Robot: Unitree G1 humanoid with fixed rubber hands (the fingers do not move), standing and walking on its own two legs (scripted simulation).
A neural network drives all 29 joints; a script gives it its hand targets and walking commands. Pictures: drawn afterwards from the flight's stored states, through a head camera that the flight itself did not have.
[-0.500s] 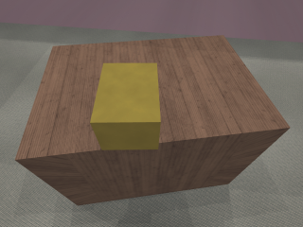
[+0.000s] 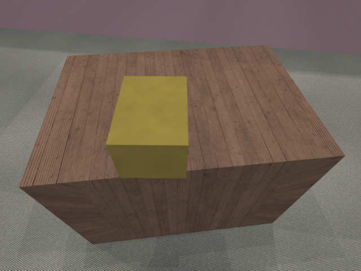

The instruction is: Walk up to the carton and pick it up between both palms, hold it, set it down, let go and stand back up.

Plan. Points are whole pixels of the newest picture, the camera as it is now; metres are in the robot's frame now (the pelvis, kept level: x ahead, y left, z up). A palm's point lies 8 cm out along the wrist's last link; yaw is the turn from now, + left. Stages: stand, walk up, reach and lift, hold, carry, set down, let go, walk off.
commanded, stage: walk up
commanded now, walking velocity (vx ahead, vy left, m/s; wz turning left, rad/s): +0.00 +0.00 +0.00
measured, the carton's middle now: (154, 125) +0.50 +0.07 -0.02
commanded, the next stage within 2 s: stand in 0.14 s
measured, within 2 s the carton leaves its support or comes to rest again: neither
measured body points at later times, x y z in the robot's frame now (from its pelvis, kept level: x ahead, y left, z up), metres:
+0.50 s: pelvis -0.01 +0.00 +0.00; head +0.00 -0.01 +0.45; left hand -0.05 +0.20 -0.16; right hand -0.05 -0.21 -0.16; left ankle -0.03 +0.12 -0.74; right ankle -0.04 -0.08 -0.74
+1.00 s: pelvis -0.05 +0.01 -0.04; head +0.01 +0.03 +0.40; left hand +0.22 +0.22 -0.14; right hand +0.20 -0.19 -0.14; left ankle -0.03 +0.12 -0.74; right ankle -0.04 -0.07 -0.74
